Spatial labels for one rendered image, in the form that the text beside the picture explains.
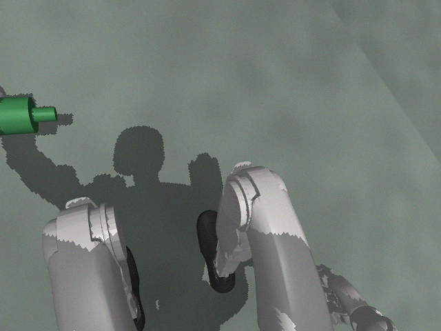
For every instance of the right robot hand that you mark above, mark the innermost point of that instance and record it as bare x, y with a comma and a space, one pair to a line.
342, 297

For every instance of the left robot foot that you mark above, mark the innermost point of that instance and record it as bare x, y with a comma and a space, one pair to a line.
134, 276

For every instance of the right robot foot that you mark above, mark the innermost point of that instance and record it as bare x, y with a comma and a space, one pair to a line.
207, 238

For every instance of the bottle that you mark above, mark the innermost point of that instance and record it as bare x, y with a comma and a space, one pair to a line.
18, 115

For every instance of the right robot arm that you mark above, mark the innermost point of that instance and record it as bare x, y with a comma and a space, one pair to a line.
367, 318

